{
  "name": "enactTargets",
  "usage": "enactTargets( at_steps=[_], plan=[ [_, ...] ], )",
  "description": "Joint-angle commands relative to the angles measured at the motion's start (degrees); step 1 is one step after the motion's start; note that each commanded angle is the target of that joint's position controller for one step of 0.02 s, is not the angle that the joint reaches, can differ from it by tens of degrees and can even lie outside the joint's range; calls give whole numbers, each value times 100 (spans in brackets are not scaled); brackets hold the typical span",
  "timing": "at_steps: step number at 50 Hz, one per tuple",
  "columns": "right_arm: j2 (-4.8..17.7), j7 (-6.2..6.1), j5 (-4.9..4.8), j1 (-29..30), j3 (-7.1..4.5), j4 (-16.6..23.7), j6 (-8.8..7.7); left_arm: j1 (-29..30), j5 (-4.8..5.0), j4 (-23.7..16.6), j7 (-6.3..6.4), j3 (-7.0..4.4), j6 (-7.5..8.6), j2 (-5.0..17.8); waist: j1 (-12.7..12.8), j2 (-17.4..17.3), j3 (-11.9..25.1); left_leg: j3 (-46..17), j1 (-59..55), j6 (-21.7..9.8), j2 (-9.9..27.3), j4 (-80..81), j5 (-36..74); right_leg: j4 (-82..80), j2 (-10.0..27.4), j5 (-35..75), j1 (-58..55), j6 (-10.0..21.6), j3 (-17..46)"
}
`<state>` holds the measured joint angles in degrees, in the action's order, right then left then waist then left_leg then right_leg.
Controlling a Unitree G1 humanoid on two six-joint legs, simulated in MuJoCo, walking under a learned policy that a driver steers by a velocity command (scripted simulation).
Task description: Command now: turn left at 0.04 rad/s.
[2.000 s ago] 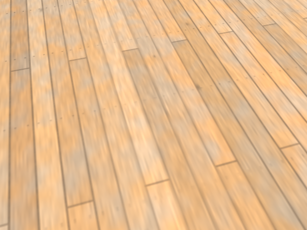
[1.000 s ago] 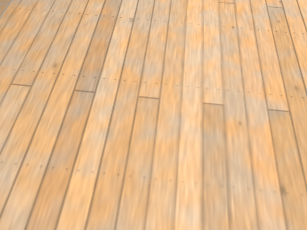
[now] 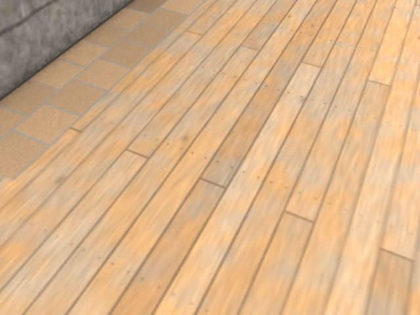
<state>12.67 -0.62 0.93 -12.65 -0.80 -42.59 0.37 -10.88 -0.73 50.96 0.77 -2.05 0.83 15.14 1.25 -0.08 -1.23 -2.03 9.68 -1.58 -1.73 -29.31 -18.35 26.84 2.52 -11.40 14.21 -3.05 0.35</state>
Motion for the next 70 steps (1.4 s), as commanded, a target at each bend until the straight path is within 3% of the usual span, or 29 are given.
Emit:
enactTargets(
  at_steps=[1, 10, 11, 13, 15, 18, 21, 23, 24, 25, 26, 27, 29, 31, 34, 38, 41, 44, 46, 48, 49, 50, 51, 52, 54, 56, 60, 65, 70],
  plan=[
    [703, -20, -20, -61, -214, 239, -65, 103, 25, -137, 47, -130, 52, 612, -57, -14, 248, -477, 281, -159, 485, 619, 1572, -119, 132, 1025, -487, 73, 163],
    [705, -36, -43, -200, -245, -174, -78, 153, 54, 318, 132, -145, -51, 631, -37, -64, 211, -347, 233, -105, 410, 641, 1916, -85, 122, 1142, -643, 115, 142],
    [701, -48, -50, -317, -249, -274, -71, 86, 55, 401, 138, -134, -67, 573, -43, -123, 313, -333, 187, -130, 380, 739, 1315, -38, 25, 668, -674, 117, 25],
    [961, -78, -110, -433, -341, -361, -34, 223, 100, 432, 139, -143, -76, 535, -164, -466, -14, -750, 284, -434, 555, 1132, -941, 529, -333, -860, -63, 141, -389],
    [1274, -103, -163, -617, -431, -384, -81, 722, 162, 187, 92, -131, 49, 517, -391, -953, -671, -2019, 294, -983, 1412, 1898, -2620, 1301, -323, -1317, 1112, 298, -353],
    [1175, -128, -166, -723, -436, -473, -295, 913, 291, 31, -74, -148, 353, 570, -405, -981, -974, -2600, -420, -1328, 2014, 2058, -1646, 1946, 202, -1853, 2267, 662, 173],
    [1230, -82, -271, -334, -463, -411, -295, 464, 267, 273, -225, -149, 517, 501, -81, -594, -498, -1482, -212, -945, 1500, 1688, -298, 594, 30, -775, 878, 713, -225],
    [1141, -58, -231, -207, -431, -394, -273, -668, 201, 784, -226, -283, 471, 649, 405, -468, 25, -789, 844, -646, 984, 918, 485, 190, -439, 207, -1280, 549, -513],
    [818, -42, -168, -79, -326, -333, -304, -1350, 201, 913, -181, -392, 453, 963, 712, 217, 250, -170, 1456, -293, 493, -572, 745, -315, 254, -313, -2061, 784, 525],
    [449, -65, -142, -141, -231, -63, -408, -1956, 195, 959, -182, -529, 455, 1684, 745, 1875, 626, 299, 2718, 142, -252, -2544, -842, -1353, 1744, -1218, -2832, 1719, 3308],
    [768, -82, -310, -110, -316, -67, -504, -1609, 127, 888, -202, -362, 515, 1224, 596, 1266, 425, -402, 3252, 83, -66, -3612, -1461, -1719, 2016, -2019, -2584, 2026, 4119],
    [918, -48, -422, -91, -353, -77, -580, -1102, 133, 728, -193, -276, 562, 950, 385, 922, -132, -504, 3661, -78, 287, -3918, -950, -1714, 1889, -2126, -2249, 1870, 3501],
    [949, -20, -313, -16, -392, -174, -638, -602, 103, 534, -219, -172, 582, 680, 180, 526, -413, -308, 3616, -192, 707, -3608, 76, -1789, 1423, -1129, -1819, 1481, 2353],
    [852, 48, -213, 7, -417, -201, -598, -689, 68, 557, -216, -94, 542, 521, 96, 571, -297, -144, 3166, -128, 848, -3209, 622, -1868, 1073, 35, -1571, 1287, 1522],
    [632, 87, -179, 332, -371, -92, -508, -958, 69, 636, -137, -101, 496, 708, 116, 419, -314, 106, 3253, 115, 836, -2593, 1032, -1965, 968, 1326, -1488, 1389, 960],
    [443, 131, -207, 1238, -261, 199, -522, -1081, 72, 619, -37, -101, 448, 820, 297, 415, -492, 315, 2866, 225, 671, -1037, 1991, -2182, 772, 1494, -1097, 1307, 441],
    [446, 214, -241, 1752, -224, 347, -551, -1424, 130, 726, -15, -110, 426, 819, 415, 381, -660, 381, 2655, 154, 529, -395, 2344, -2245, 900, 1412, -1227, 1337, 350],
    [551, 309, -258, 1989, -233, 468, -598, -1509, 171, 779, 0, -156, 368, 843, 295, 401, -679, 279, 2683, -68, 488, -43, 2120, -1954, 1163, 1942, -1835, 1276, 309],
    [766, 318, -233, 1723, -321, 443, -624, -1445, 167, 740, 7, -210, 320, 948, 6, 500, -378, 318, 2081, -232, 285, 33, 1699, -1366, 1248, 3367, -2093, 1179, 397],
    [1183, 227, -247, 227, -547, 38, -619, -1251, 113, 648, 4, -215, 236, 975, -807, 607, 610, 495, 41, -507, 26, 106, 1576, 348, 928, 4733, -1751, 967, 254],
    [1533, 143, -154, -909, -649, -203, -599, -1235, 23, 483, -3, -121, 235, 749, -1187, 213, 1497, -547, -1976, -833, 1008, -217, 1412, 2043, 622, 3149, -358, 818, 181],
    [1880, 186, -90, -1205, -694, -380, -587, -2190, 83, 460, -69, 139, 330, -237, -627, -1477, 2586, -3394, -3882, -1749, 2560, 458, -36, 4145, -490, -1587, 1754, 497, 172],
    [1238, 182, -109, -1135, -538, -363, -587, -1759, 267, 530, -89, -36, 444, 490, -880, -1010, 2321, -3963, -3360, -1583, 2499, 1200, -806, 4848, -336, -2119, 2244, 552, 874],
    [1034, 156, -128, -564, -456, -333, -615, -1120, 424, 259, -74, -168, 498, 864, -760, -844, 1197, -2978, -2443, -1250, 2325, 1389, -672, 4971, -55, -1649, 2632, 614, 728],
    [723, 175, -92, 162, -374, -328, -697, -765, 308, 184, 17, -206, 473, 700, -392, -315, 354, -1603, -841, -979, 1917, 1758, 523, 4479, 410, -764, 2216, 596, 580],
    [551, 211, -15, 396, -346, -428, -763, -1080, 287, 236, 16, -213, 301, 381, -71, -499, 229, -811, -136, -883, 1650, 2084, 926, 4210, 612, -478, 1620, 580, 623],
    [781, 133, -15, 359, -419, -632, -820, -662, 244, -105, 29, -246, 78, 296, 37, -347, -192, 9, 222, -996, 1673, 2451, 1343, 3649, 735, 44, 2153, 454, 639],
    [1056, -12, -21, 101, -474, -727, -739, 215, 184, -477, -162, -193, 181, 228, -222, -130, -338, 901, -144, -853, 1508, 2472, 1858, 1981, 598, 1435, 2310, 392, 251],
    [1261, -40, -154, -463, -544, -898, -530, 1091, 190, -995, -356, -126, 190, 211, -536, -68, -520, 1242, -1268, -750, 1806, 2054, 2399, 1099, 437, 1110, 2645, 583, -169]
  ],
)
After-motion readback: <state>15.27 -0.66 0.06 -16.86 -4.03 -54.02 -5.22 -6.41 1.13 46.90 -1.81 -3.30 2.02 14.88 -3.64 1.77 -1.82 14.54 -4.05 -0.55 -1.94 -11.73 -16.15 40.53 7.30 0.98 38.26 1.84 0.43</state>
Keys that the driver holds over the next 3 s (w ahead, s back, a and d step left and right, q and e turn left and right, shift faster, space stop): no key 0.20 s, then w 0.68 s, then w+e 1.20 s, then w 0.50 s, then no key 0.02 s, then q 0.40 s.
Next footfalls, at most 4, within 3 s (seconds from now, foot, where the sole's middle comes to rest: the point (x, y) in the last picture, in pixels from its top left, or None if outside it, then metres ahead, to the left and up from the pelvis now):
0.98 left None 0.49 0.08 -0.77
1.52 right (285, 255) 0.74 -0.22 -0.77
2.00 left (265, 177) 1.09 -0.18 -0.77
2.50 right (356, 174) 1.11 -0.55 -0.77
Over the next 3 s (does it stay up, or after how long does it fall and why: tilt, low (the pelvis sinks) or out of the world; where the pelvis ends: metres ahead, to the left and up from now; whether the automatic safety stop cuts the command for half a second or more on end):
stays up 1.24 -0.50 -0.01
